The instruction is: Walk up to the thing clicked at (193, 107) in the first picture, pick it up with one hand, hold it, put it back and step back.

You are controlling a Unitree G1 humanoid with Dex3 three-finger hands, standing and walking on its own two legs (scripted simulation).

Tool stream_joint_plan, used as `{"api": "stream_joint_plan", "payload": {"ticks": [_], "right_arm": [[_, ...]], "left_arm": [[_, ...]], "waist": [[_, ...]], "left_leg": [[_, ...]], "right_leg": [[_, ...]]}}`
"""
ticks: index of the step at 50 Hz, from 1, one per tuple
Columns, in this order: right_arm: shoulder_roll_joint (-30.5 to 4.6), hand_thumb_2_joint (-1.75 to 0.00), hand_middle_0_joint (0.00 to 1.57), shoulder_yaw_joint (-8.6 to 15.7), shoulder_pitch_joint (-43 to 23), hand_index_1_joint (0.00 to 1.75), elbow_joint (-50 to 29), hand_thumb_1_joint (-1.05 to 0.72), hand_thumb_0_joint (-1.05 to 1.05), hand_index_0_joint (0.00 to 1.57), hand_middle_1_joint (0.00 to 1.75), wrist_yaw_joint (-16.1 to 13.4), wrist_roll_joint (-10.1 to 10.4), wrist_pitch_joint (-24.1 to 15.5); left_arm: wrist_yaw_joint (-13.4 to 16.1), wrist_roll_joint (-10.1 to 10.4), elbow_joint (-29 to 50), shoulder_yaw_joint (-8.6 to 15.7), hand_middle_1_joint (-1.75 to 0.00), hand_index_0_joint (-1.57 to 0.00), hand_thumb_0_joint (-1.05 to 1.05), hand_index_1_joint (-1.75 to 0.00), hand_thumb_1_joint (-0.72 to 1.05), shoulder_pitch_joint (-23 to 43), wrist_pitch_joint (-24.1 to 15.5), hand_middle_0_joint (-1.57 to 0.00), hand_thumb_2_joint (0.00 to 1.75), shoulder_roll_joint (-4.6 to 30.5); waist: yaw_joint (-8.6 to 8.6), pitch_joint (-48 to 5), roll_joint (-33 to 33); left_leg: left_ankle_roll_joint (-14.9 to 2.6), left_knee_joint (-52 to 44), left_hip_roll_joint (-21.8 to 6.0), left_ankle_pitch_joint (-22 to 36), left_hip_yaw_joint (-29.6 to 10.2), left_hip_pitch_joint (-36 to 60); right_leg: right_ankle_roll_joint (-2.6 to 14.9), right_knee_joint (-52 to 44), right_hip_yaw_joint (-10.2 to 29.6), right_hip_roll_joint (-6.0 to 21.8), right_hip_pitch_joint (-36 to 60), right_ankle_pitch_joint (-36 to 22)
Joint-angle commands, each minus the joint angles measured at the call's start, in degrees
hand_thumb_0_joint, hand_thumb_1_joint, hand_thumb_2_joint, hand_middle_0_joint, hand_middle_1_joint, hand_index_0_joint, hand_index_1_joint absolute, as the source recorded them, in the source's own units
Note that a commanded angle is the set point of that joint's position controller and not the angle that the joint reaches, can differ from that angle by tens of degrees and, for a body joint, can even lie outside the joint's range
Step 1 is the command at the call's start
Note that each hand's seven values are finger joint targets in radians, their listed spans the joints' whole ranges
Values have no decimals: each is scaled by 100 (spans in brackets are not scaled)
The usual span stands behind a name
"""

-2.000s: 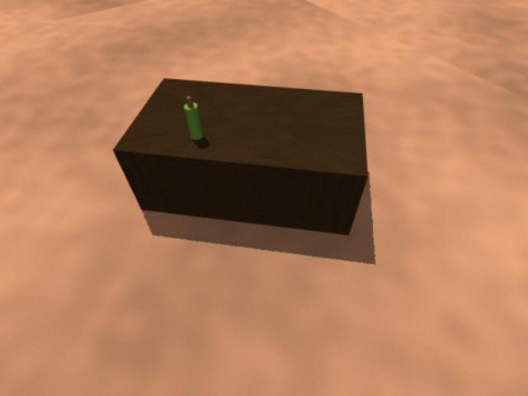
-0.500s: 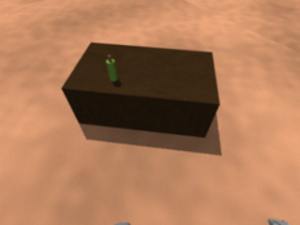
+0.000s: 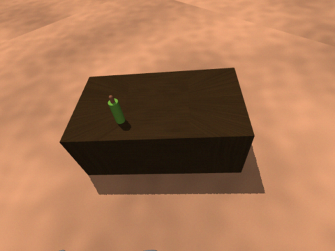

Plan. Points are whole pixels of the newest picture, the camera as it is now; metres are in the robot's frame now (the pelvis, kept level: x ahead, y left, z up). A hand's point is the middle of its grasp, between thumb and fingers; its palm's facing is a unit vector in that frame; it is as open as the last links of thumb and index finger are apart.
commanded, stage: walk up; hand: left
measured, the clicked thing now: (115, 108) +0.85 +0.32 -0.28
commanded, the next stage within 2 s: none
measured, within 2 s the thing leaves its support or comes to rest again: neither
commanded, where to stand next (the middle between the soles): +0.39 +0.14 m, yaw -4 degrees
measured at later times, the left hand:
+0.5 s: hand (47, 226) +0.24 +0.39 -0.14, palm faces -0.11 -0.91 -0.40, open 7.4 cm
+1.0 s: hand (49, 179) +0.39 +0.45 -0.15, palm faces -0.08 -0.89 -0.44, open 7.4 cm
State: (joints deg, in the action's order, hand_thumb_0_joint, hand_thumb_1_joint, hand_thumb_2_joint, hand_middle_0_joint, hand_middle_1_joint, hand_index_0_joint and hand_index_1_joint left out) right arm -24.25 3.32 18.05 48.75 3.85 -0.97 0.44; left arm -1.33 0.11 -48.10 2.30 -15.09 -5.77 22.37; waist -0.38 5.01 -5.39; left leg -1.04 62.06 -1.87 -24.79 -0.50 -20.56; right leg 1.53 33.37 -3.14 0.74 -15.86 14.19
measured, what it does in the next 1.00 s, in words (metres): walks ahead: left foot, then right foot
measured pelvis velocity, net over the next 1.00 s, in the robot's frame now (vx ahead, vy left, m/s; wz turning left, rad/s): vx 0.31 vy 0.16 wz -0.07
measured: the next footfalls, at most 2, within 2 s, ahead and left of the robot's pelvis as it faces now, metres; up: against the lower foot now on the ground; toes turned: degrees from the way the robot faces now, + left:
left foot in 0.24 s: +0.24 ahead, +0.21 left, +0.00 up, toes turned +4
right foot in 0.66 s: +0.36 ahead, +0.03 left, +0.00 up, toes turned -6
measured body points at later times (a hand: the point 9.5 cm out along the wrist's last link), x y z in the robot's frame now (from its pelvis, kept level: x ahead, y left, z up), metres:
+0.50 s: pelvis +0.18 +0.11 +0.00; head +0.21 +0.12 +0.45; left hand +0.24 +0.44 -0.11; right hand +0.22 -0.21 -0.09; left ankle +0.20 +0.21 -0.73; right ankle +0.23 -0.03 -0.68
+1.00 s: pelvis +0.31 +0.16 -0.02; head +0.34 +0.15 +0.43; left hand +0.40 +0.49 -0.12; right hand +0.38 -0.17 -0.13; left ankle +0.39 +0.31 -0.73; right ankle +0.33 +0.00 -0.73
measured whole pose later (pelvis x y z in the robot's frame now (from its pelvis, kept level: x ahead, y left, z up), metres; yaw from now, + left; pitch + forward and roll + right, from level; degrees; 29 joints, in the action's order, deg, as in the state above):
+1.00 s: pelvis +0.31 +0.16 -0.02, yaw -4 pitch -3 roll +1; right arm -24.1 3.4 13.7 50.0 1.3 -0.4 -1.2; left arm -0.2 -0.8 -48.8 1.7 -15.7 -1.9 24.6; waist 2.2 5.8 -0.5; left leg 1.8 40.1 -2.9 -14.9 1.4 -22.0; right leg -0.4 45.4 0.1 6.2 -20.4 21.9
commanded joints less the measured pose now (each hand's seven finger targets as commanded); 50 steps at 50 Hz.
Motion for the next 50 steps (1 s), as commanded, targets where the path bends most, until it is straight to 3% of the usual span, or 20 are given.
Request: {"api": "stream_joint_plan", "payload": {"ticks": [1, 8, 12, 13, 14, 15, 17, 20, 25, 31, 32, 33, 34, 36, 39, 42, 47, 48, 49, 50], "right_arm": [[-1074, -90, 20, 419, 281, 30, -454, -90, 0, 20, 30, 37, -78, -142], [-983, -90, 20, 527, -533, 30, -741, -90, 0, 20, 30, 196, -105, -239], [-1285, -90, 20, 730, 598, 30, -371, -90, 0, 20, 30, 153, -124, -291], [-1702, -90, 20, 850, 1194, 30, -264, -90, 0, 20, 30, 76, -178, -341], [-2082, -90, 20, 877, 1090, 30, -455, -90, 0, 20, 30, 48, -93, -373], [-2110, -90, 20, 887, 730, 30, -528, -90, 0, 20, 30, 26, 35, -342], [-1556, -90, 20, 677, -62, 30, -743, -90, 0, 20, 30, -45, 47, -339], [-1383, -90, 20, 532, -167, 30, -746, -90, 0, 20, 30, -63, 22, -406], [-1414, -90, 20, 522, 266, 30, -801, -90, 0, 20, 30, -50, -44, -375], [-1226, -90, 20, 409, -150, 30, -1092, -90, 0, 20, 30, -32, -17, -228], [-945, -90, 20, 311, -5, 30, -1141, -90, 0, 20, 30, -39, 22, -238], [-630, -90, 20, 210, 201, 30, -1248, -90, 0, 20, 30, -44, 45, -247], [-963, -90, 20, 288, 330, 30, -1148, -90, 0, 20, 30, -84, 11, -134], [-1336, -90, 20, 432, 102, 30, -981, -90, 0, 20, 30, -131, -20, -29], [-1193, -90, 20, 421, 479, 30, -603, -90, 0, 20, 30, -112, 24, -56], [-911, -90, 20, 345, 441, 30, -390, -90, 0, 20, 30, -128, 55, -62], [-852, -90, 20, 305, 286, 30, -11, -90, 0, 20, 30, -317, 75, -271], [-984, -90, 20, 316, 257, 30, 26, -90, 0, 20, 30, -371, 46, -320], [-1389, -90, 20, 350, 210, 30, -15, -90, 0, 20, 30, -413, -36, -382], [-1793, -90, 20, 369, -218, 30, -162, -90, 0, 20, 30, -419, 67, -375]], "left_arm": [[174, 8, 316, 529, -30, -20, 0, -30, 90, -473, -119, -20, 90, 1731], [162, -66, 463, 562, -30, -20, 0, -30, 90, -460, -158, -20, 90, 1966], [187, -134, 484, 438, -30, -20, 0, -30, 90, -250, -72, -20, 90, 1738], [186, -95, 466, 295, -30, -20, 0, -30, 90, -563, -56, -20, 90, 1279], [238, 37, 498, 275, -30, -20, 0, -30, 90, -596, -35, -20, 90, 1180], [326, -37, 341, 337, -30, -20, 0, -30, 90, -403, -4, -20, 90, 1636], [249, 65, 77, 333, -30, -20, 0, -30, 90, -777, 16, -20, 90, 1620], [146, 57, -190, 354, -30, -20, 0, -30, 90, -1083, 36, -20, 90, 1500], [103, -43, 122, 361, -30, -20, 0, -30, 90, -501, 46, -20, 90, 1350], [211, -36, -12, 453, -30, -20, 0, -30, 90, -1173, -78, -20, 90, 1263], [275, -73, -65, 562, -30, -20, 0, -30, 90, -1570, -120, -20, 90, 1535], [341, -136, -21, 720, -30, -20, 0, -30, 90, -1847, -151, -20, 90, 2079], [358, -61, 195, 689, -30, -20, 0, -30, 90, -1493, -126, -20, 90, 2273], [365, 8, 338, 641, -30, -20, 0, -30, 90, -930, -78, -20, 90, 2113], [342, -45, 386, 501, -30, -20, 0, -30, 90, -581, -75, -20, 90, 1769], [254, -142, 526, 430, -30, -20, 0, -30, 90, -209, -20, -20, 90, 1637], [199, -66, 412, 282, -30, -20, 0, -30, 90, 171, 268, -20, 90, 1367], [194, -34, 353, 202, -30, -20, 0, -30, 90, 115, 339, -20, 90, 1175], [193, 15, 360, 105, -30, -20, 0, -30, 90, -59, 399, -20, 90, 831], [257, 55, 163, 201, -30, -20, 0, -30, 90, -169, 494, -20, 90, 1148]], "waist": [[76, -105, 1257], [167, -170, 1255], [-618, -588, 426], [-880, -832, -1016], [-755, -630, -1805], [-602, -386, -884], [-104, -31, -244], [15, -108, -589], [-228, -138, -472], [322, -508, 271], [579, -776, 834], [660, -970, 2051], [474, -789, 1527], [325, -113, 843], [72, -53, 1327], [-13, -142, 1717], [-102, -616, 1228], [-123, -560, 846], [-19, -588, -238], [20, -617, -562]], "left_leg": [[128, -213, -430, 609, -226, -1171], [89, -2191, -453, 1133, 201, -147], [-144, -2714, -76, 782, 400, 2076], [-410, -3772, -759, -633, -843, 2524], [-893, -4922, -2031, -1264, -3436, 2481], [-1269, -4921, -2296, -1467, -3627, 1623], [-1099, -4701, -1669, -894, -2046, 994], [-1000, -4554, -1174, 448, -847, 646], [-1416, -4474, -1431, 1328, -796, 1219], [-930, -2909, -934, 2254, -22, 451], [-641, -1843, -631, 2266, 189, 46], [-272, -319, 7, 646, 530, -1081], [-115, 282, 238, -747, -44, -1644], [-56, 775, -253, -813, -541, -1833], [53, 59, -321, 126, -389, -1294], [142, -1014, -249, 224, 55, -361], [142, -2864, 168, 1642, 562, 1224], [62, -3210, -43, 1681, 220, 1331], [-213, -3729, -1119, 1675, -1299, 1090], [-1095, -4181, -2067, 1170, -2710, 281]], "right_leg": [[1146, -1674, 1564, 1393, 554, -423], [1009, -1306, 961, 1316, -109, -240], [610, 405, 645, 995, -1287, 33], [322, 2451, 97, 298, -1774, 143], [162, 3393, 155, -481, -2829, 1760], [228, 3871, 792, -40, -2617, 1809], [216, 3741, 878, 258, -2270, 1004], [21, 2638, 423, 403, -1521, 601], [-78, 1374, 33, 436, -1531, 586], [53, -312, -313, -100, 668, -526], [181, -637, 252, 138, 1445, -370], [690, -1152, 2542, 1579, 2080, 230], [1328, -1794, 4182, 2510, 1811, 1066], [1703, -1764, 3497, 2476, 817, 1348], [1127, -1471, 1851, 1558, 220, 261], [1068, -1183, 890, 1226, -578, -734], [679, 402, 508, 902, -1127, -704], [465, 725, 420, 708, -1364, -145], [147, 1497, 244, 229, -1463, 550], [0, 1939, 400, 7, -1001, 1764]]}}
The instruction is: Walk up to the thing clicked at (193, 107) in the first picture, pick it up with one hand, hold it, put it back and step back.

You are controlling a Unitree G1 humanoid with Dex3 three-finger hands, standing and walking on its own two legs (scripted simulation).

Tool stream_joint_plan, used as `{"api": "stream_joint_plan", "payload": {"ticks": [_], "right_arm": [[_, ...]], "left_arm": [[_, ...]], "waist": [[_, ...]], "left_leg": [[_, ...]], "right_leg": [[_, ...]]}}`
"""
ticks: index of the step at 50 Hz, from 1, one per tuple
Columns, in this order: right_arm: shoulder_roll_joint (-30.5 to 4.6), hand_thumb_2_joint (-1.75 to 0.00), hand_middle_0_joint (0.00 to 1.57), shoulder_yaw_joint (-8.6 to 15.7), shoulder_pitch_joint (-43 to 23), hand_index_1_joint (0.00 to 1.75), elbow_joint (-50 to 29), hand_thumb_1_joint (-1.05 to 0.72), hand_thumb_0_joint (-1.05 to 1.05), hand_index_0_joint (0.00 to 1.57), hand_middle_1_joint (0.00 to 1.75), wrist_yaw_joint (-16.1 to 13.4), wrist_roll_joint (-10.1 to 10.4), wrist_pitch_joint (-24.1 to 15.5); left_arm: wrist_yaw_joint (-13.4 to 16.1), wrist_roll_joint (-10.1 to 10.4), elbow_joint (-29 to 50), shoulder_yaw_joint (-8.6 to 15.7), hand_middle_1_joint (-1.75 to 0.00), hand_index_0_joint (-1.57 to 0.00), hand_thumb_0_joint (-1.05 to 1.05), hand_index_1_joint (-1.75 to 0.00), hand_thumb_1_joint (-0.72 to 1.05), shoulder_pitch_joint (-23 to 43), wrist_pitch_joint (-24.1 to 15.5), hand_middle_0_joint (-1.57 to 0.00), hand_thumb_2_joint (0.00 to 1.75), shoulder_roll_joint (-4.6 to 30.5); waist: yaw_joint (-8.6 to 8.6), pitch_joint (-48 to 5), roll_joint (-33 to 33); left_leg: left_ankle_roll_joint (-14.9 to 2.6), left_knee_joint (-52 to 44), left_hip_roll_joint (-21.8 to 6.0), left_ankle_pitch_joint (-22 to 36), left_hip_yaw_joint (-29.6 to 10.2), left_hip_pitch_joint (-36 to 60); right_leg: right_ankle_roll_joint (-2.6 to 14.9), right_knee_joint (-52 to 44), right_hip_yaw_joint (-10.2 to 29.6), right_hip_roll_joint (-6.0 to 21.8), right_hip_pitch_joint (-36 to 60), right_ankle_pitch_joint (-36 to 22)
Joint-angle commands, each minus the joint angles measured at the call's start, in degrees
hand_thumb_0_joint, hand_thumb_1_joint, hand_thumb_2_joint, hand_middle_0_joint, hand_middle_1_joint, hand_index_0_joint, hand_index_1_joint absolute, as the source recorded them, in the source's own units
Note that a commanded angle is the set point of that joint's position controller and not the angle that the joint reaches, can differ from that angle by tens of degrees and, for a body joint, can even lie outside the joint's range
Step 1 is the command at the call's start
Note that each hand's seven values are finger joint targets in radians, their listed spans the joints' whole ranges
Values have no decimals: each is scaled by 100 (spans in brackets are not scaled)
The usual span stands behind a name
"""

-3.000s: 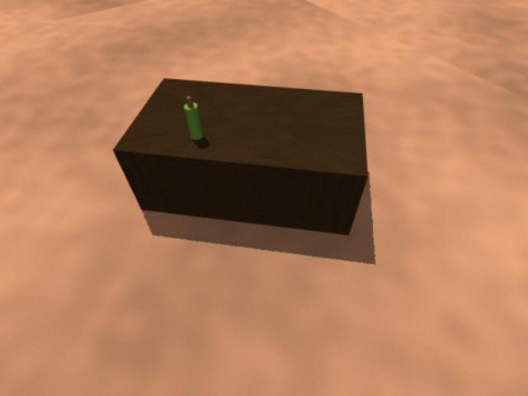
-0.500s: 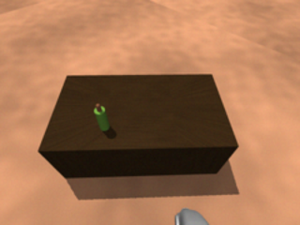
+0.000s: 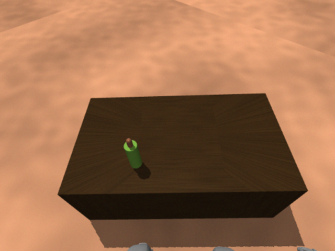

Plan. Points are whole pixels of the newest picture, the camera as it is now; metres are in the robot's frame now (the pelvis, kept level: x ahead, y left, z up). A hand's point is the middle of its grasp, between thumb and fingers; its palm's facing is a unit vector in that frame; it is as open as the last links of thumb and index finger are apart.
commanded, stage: walk up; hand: left
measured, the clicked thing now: (132, 152) +0.52 +0.19 -0.26
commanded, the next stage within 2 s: stand in 1.22 s
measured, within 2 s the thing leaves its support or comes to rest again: neither
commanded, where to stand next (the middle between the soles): +0.08 -0.01 m, yaw +0 degrees
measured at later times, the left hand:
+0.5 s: hand out of the picture +0.11 +0.26 -0.13, palm faces -0.04 -0.93 -0.35, open 7.4 cm
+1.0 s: hand out of the picture +0.13 +0.25 -0.12, palm faces -0.03 -0.95 -0.31, open 7.4 cm
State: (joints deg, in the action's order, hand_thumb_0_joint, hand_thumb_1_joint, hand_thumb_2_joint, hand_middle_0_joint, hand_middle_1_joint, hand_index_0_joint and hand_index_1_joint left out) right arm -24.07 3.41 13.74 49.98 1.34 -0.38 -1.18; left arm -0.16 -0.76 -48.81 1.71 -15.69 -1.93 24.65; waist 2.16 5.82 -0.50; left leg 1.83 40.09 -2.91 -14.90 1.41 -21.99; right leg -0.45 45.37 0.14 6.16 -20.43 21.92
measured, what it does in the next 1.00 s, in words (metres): stands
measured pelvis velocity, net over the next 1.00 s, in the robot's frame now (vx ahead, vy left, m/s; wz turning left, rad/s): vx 0.03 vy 0.00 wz -0.02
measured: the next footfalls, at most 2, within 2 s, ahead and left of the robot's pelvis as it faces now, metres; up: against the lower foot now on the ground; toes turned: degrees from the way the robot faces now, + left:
none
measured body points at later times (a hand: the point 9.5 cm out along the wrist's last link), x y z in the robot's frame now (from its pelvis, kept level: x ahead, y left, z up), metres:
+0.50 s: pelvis +0.02 +0.00 +0.02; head +0.04 +0.00 +0.47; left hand +0.11 +0.31 -0.11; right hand +0.12 -0.31 -0.11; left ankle +0.07 +0.15 -0.71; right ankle +0.01 -0.13 -0.71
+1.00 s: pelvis +0.03 +0.00 +0.03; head +0.04 +0.01 +0.48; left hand +0.13 +0.30 -0.10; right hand +0.10 -0.30 -0.09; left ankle +0.07 +0.15 -0.71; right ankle +0.01 -0.13 -0.71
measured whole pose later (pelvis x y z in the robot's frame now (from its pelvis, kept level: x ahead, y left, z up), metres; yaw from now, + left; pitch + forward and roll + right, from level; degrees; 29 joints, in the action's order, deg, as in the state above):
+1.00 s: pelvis +0.03 +0.00 +0.03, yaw -1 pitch -2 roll +0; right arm -20.6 -0.2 5.3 66.0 -0.1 -0.3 -1.4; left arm -1.9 -0.3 -64.4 1.4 -3.4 1.2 20.2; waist -0.4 3.7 0.5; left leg 2.3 21.5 -4.0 -8.1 2.6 -11.2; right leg -1.3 22.4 -0.6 1.7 -7.2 13.1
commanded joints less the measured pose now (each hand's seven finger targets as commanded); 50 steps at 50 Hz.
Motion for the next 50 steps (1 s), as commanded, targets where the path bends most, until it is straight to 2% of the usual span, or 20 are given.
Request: {"api": "stream_joint_plan", "payload": {"ticks": [1, 3, 5, 6, 7, 8, 9, 10, 11, 12, 13, 15, 17, 18, 20, 23, 27, 34, 43, 50], "right_arm": [[-1764, -90, 20, 377, -158, 30, -294, -90, 0, 20, 30, -170, -1, -193], [-1513, -90, 20, 251, -360, 30, -218, -90, 0, 20, 30, -226, -59, -219], [-1548, -90, 20, 251, -377, 30, -125, -90, 0, 20, 30, -241, -47, -224], [-1522, -90, 20, 230, -457, 30, -110, -90, 0, 20, 30, -240, -41, -210], [-1480, -90, 20, 199, -549, 30, -118, -90, 0, 20, 30, -243, -28, -190], [-1415, -90, 20, 181, -601, 30, -90, -90, 0, 20, 30, -247, 7, -155], [-1243, -90, 20, 118, -581, 30, -74, -90, 0, 20, 30, -254, 67, -137], [-1033, -90, 20, 59, -479, 30, -65, -90, 0, 20, 30, -263, 114, -135], [-915, -90, 20, 42, -515, 30, 18, -90, 0, 20, 30, -287, 127, -133], [-944, -90, 20, 64, -449, 30, 185, -90, 0, 20, 30, -294, 111, -139], [-1081, -90, 20, 92, -574, 30, 256, -90, 0, 20, 30, -280, 64, -164], [-1198, -90, 20, 65, -855, 30, 317, -90, 0, 20, 30, -253, 54, -183], [-1122, -90, 20, 20, -943, 30, 404, -90, 0, 20, 30, -248, 65, -167], [-1083, -90, 20, 13, -940, 30, 470, -90, 0, 20, 30, -249, 78, -157], [-1036, -90, 20, -24, -997, 30, 611, -90, 0, 20, 30, -234, 70, -155], [-1074, -90, 20, -51, -1105, 30, 766, -90, 0, 20, 30, -214, 43, -143], [-1004, -90, 20, -93, -1099, 30, 948, -90, 0, 20, 30, -206, 28, -142], [-965, -90, 20, -126, -1223, 30, 1135, -90, 0, 20, 30, -197, 4, -145], [-956, -90, 20, -113, -1172, 30, 1220, -90, 0, 20, 30, -216, -3, -180], [-926, -90, 20, -114, -1174, 30, 1225, -90, 0, 20, 30, -220, -8, -165]], "left_arm": [[160, 97, 33, 317, -30, -20, 0, -30, 90, -3, 166, -20, 90, 1178], [135, 130, -127, 317, -30, -20, 0, -30, 90, 37, 160, -20, 90, 1046], [108, 106, -313, 327, -30, -20, 0, -30, 90, -33, 132, -20, 90, 1064], [91, 89, -389, 336, -30, -20, 0, -30, 90, -32, 130, -20, 90, 994], [88, 74, -451, 323, -30, -20, 0, -30, 90, -63, 114, -20, 90, 931], [94, 40, -534, 322, -30, -20, 0, -30, 90, -73, 92, -20, 90, 881], [104, -12, -528, 365, -30, -20, 0, -30, 90, -1, 53, -20, 90, 1057], [105, -60, -472, 415, -30, -20, 0, -30, 90, 187, 20, -20, 90, 1320], [63, 7, -383, 398, -30, -20, 0, -30, 90, 709, 46, -20, 90, 1469], [33, 26, -336, 338, -30, -20, 0, -30, 90, 957, 66, -20, 90, 1307], [22, 57, -366, 256, -30, -20, 0, -30, 90, 956, 78, -20, 90, 1109], [17, 44, -562, 228, -30, -20, 0, -30, 90, 769, 113, -20, 90, 1023], [14, 14, -686, 243, -30, -20, 0, -30, 90, 773, 100, -20, 90, 1069], [13, 19, -684, 248, -30, -20, 0, -30, 90, 912, 98, -20, 90, 1092], [1, 61, -706, 215, -30, -20, 0, -30, 90, 1084, 101, -20, 90, 1026], [-5, 59, -817, 197, -30, -20, 0, -30, 90, 1176, 123, -20, 90, 955], [-18, 48, -898, 193, -30, -20, 0, -30, 90, 1413, 127, -20, 90, 953], [-45, 69, -1055, 193, -30, -20, 0, -30, 90, 1558, 178, -20, 90, 871], [-72, 49, -1168, 227, -30, -20, 0, -30, 90, 1520, 200, -20, 90, 816], [-72, 58, -1224, 211, -30, -20, 0, -30, 90, 1452, 205, -20, 90, 745]], "waist": [[-164, -483, -721], [-82, -525, -928], [-100, -707, -1358], [-74, -779, -1404], [-19, -891, -1286], [46, -934, -1135], [41, -1041, -750], [-98, -1096, -164], [-317, -1030, 265], [-406, -971, 211], [-362, -996, -90], [-154, -977, -140], [-164, -967, 249], [-230, -886, 326], [-252, -783, 202], [-205, -811, 134], [-276, -812, 320], [-222, -685, 197], [-210, -872, 89], [-214, -850, -15]], "left_leg": [[-1565, -2076, -1951, -412, -2906, -15], [-1259, -1665, -1403, 162, -2008, 422], [-1172, -1327, -1310, 1280, -1664, 670], [-1162, -1214, -1283, 1552, -1538, 649], [-1123, -1001, -1212, 1806, -1351, 749], [-963, -788, -1129, 1992, -1170, 527], [-720, -492, -965, 2008, -960, 349], [-471, -101, -613, 1662, -629, 159], [-329, -231, -148, 587, -221, 542], [-312, -515, -208, 420, -257, 1068], [-403, -751, -402, 647, -468, 1152], [-620, -953, -709, 799, -763, 831], [-602, -812, -623, 959, -585, 771], [-511, -809, -482, 886, -427, 820], [-411, -968, -394, 845, -346, 1058], [-452, -1221, -501, 818, -434, 1024], [-344, -1407, -429, 991, -297, 1225], [-252, -1876, -473, 886, -323, 1327], [-259, -2110, -523, 1111, -309, 1385], [-246, -2208, -552, 1046, -349, 1464]], "right_leg": [[216, 1095, 287, -332, -333, 1125], [231, 873, 378, -290, -568, 923], [230, 454, 127, -282, -368, 743], [228, 114, -3, -340, -87, 642], [242, -433, -83, -382, 140, 342], [263, -1087, -111, -393, 592, -379], [347, -1306, 259, -178, 957, -1264], [566, -1558, 984, 305, 1028, -1854], [845, -1558, 1232, 557, 409, -1840], [828, -1433, 1109, 540, 30, -1727], [569, -1320, 723, 277, 24, -1625], [390, -1225, 403, -5, 444, -1333], [449, -1480, 519, 56, 600, -1429], [499, -1617, 609, 132, 511, -1453], [476, -1778, 645, 177, 299, -1379], [394, -1885, 536, 107, 543, -1190], [375, -2222, 584, 157, 655, -1206], [287, -2634, 504, 114, 778, -920], [228, -2716, 354, 94, 1223, -1372], [190, -2813, 345, 85, 1190, -1325]]}}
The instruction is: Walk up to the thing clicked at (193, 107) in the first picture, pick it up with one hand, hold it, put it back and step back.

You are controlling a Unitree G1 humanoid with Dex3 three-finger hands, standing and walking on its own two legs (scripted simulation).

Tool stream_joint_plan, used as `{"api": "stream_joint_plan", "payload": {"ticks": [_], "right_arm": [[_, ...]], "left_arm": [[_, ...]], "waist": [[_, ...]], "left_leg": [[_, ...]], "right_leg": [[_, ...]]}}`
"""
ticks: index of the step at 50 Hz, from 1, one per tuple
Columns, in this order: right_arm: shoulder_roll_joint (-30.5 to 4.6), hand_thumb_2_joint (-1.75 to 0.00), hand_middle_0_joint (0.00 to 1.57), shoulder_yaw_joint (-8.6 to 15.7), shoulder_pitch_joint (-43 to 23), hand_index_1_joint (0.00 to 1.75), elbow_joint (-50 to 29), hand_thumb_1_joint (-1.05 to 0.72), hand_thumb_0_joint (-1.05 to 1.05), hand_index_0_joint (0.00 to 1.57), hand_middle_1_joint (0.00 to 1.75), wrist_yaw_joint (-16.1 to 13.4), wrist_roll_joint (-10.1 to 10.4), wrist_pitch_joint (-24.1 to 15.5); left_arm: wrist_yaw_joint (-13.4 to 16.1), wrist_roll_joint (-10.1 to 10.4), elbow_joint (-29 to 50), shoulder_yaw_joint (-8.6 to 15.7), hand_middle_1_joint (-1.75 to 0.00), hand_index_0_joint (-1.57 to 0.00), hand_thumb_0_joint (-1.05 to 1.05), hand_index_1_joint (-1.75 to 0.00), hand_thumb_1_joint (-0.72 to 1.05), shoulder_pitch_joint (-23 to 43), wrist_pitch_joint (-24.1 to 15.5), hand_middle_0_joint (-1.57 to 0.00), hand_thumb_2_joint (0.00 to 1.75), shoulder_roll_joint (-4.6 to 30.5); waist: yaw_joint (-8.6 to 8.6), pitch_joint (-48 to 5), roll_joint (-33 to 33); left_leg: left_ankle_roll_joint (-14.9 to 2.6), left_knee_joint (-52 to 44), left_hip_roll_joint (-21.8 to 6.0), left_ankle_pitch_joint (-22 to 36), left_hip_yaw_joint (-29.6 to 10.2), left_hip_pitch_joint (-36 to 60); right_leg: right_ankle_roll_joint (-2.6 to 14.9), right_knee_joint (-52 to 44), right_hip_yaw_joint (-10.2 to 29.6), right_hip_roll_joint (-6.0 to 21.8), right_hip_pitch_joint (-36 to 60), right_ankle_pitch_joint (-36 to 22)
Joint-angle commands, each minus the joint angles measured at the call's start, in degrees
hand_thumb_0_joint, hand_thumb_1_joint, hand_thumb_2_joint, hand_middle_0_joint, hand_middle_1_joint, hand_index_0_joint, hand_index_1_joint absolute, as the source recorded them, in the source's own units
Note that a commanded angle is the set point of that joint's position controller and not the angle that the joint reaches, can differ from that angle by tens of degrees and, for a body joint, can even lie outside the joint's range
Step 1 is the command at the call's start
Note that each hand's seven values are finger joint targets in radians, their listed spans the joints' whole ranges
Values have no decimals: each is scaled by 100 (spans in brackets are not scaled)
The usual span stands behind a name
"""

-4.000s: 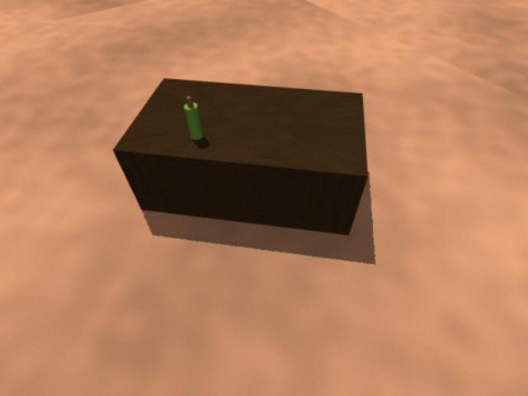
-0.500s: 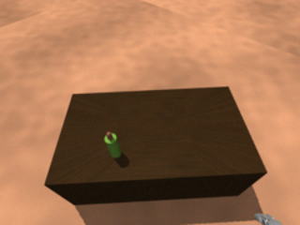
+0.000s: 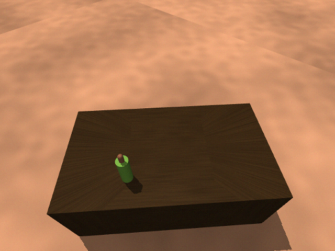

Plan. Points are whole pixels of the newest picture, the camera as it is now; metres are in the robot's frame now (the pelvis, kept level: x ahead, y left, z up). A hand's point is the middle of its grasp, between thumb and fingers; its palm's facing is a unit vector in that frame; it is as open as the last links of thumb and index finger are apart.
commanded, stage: walk up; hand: left
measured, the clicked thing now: (123, 167) +0.49 +0.20 -0.29
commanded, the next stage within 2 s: stand in 0.22 s
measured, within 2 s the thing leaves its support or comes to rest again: neither
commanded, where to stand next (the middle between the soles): +0.05 -0.02 m, yaw +1 degrees
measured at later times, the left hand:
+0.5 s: hand out of the picture +0.08 +0.26 -0.16, palm faces -0.02 -0.94 -0.33, open 7.4 cm
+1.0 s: hand out of the picture +0.09 +0.26 -0.15, palm faces -0.04 -0.94 -0.33, open 7.4 cm
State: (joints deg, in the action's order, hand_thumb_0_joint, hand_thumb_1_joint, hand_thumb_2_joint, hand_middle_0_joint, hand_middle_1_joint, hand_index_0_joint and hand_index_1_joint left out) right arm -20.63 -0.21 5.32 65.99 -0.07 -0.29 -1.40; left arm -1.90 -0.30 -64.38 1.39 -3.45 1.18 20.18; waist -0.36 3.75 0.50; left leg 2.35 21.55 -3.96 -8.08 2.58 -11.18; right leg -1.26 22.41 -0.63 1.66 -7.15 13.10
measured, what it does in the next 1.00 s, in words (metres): stands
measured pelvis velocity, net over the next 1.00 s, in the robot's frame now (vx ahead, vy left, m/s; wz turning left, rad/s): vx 0.01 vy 0.01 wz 0.00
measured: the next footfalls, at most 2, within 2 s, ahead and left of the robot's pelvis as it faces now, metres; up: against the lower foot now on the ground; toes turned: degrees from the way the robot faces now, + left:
none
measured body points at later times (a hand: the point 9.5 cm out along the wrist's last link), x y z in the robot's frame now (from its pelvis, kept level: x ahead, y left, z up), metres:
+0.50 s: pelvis +0.01 +0.01 +0.00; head +0.02 +0.01 +0.45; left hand +0.09 +0.31 -0.13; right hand +0.10 -0.29 -0.13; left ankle +0.04 +0.15 -0.74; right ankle -0.01 -0.13 -0.74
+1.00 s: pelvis +0.01 +0.01 +0.00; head +0.02 +0.01 +0.45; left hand +0.09 +0.31 -0.13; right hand +0.09 -0.30 -0.13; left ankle +0.04 +0.15 -0.74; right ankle -0.01 -0.13 -0.74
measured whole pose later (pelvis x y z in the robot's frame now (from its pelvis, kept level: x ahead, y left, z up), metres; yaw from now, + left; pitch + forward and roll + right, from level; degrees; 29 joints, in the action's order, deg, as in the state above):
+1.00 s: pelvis +0.01 +0.01 +0.00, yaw +0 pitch -2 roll +0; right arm -19.8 0.3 4.6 66.3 0.8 -0.3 -0.1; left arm -0.7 -0.7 -64.5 -0.2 -5.9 -0.7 20.5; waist -0.4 3.2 0.3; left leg 2.0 18.8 -3.4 -7.7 2.7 -8.6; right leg -1.9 18.2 -0.8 2.2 -3.9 12.0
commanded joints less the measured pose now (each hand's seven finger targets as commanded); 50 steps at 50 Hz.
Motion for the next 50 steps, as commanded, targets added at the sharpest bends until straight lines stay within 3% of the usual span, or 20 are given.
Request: {"api": "stream_joint_plan", "payload": {"ticks": [1, 10, 13, 18, 23, 25, 42, 50], "right_arm": [[-1251, -90, 20, 249, -339, 30, -406, -90, 0, 20, 30, -76, -18, -148], [-1244, -90, 20, 274, -391, 30, -406, -90, 0, 20, 30, -69, -18, -110], [-1156, -90, 20, 265, -405, 30, -397, -90, 0, 20, 30, -19, -39, -38], [-1176, -90, 20, 286, -355, 30, -375, -90, 0, 20, 30, 5, -35, -56], [-1168, -90, 20, 295, -400, 30, -361, -90, 0, 20, 30, 5, -28, -34], [-1205, -90, 20, 307, -430, 30, -362, -90, 0, 20, 30, 3, -24, -25], [-1141, -90, 20, 279, -416, 30, -329, -90, 0, 20, 30, 13, -29, -17], [-1146, -90, 20, 278, -287, 30, -307, -90, 0, 20, 30, 24, -30, -3]], "left_arm": [[104, 5, 339, 241, -30, -20, 0, -30, 90, 186, -110, -20, 90, 1176], [122, -4, 286, 231, -30, -20, 0, -30, 90, 119, -125, -20, 90, 1167], [158, -41, 261, 170, -30, -20, 0, -30, 90, 86, -250, -20, 90, 1215], [179, -10, 276, 151, -30, -20, 0, -30, 90, 35, -305, -20, 90, 1225], [208, -12, 267, 126, -30, -20, 0, -30, 90, 25, -312, -20, 90, 1223], [210, -16, 258, 119, -30, -20, 0, -30, 90, -32, -299, -20, 90, 1213], [230, -23, 318, 100, -30, -20, 0, -30, 90, -35, -292, -20, 90, 1258], [223, -20, 322, 94, -30, -20, 0, -30, 90, -33, -289, -20, 90, 1283]], "waist": [[45, -664, -108], [14, -552, -95], [-26, -440, -89], [-22, -767, -88], [-18, -739, -7], [0, -666, -70], [6, -588, -80], [-33, -475, -68]], "left_leg": [[-301, -332, -457, 420, -440, 405], [-293, -384, -460, 324, -458, 495], [-240, -471, -450, 13, -503, 492], [-271, -375, -502, 871, -449, 786], [-260, -368, -505, 985, -453, 757], [-253, -411, -492, 787, -440, 765], [-225, -479, -486, 840, -441, 711], [-235, -544, -453, 386, -457, 577]], "right_leg": [[275, -526, 403, 536, -118, -503], [238, -668, 413, 532, -243, -443], [187, -820, 491, 591, -312, -193], [191, -654, 452, 631, -49, -984], [155, -667, 401, 645, 33, -1144], [147, -704, 395, 630, -17, -948], [168, -741, 347, 638, 9, -889], [180, -840, 382, 650, -27, -497]]}}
